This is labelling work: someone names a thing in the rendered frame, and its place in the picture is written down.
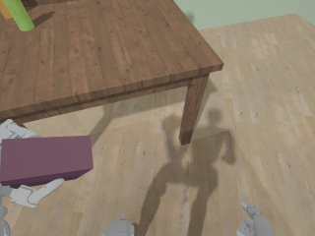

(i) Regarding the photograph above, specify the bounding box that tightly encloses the left robot forearm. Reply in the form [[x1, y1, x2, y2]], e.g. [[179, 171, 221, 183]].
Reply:
[[0, 206, 11, 236]]

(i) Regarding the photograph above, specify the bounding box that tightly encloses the table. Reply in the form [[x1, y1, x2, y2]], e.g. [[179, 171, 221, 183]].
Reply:
[[0, 0, 224, 146]]

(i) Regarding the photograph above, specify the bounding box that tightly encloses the left robot hand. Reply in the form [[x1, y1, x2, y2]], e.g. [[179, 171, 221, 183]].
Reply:
[[0, 119, 65, 208]]

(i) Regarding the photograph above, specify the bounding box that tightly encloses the left robot thigh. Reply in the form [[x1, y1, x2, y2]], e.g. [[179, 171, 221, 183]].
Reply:
[[102, 220, 135, 236]]

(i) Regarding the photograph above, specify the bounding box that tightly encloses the right robot hand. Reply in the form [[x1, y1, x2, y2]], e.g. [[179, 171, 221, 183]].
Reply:
[[236, 201, 275, 236]]

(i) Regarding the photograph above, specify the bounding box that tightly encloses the sponge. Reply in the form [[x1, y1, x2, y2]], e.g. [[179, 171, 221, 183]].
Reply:
[[0, 135, 94, 189]]

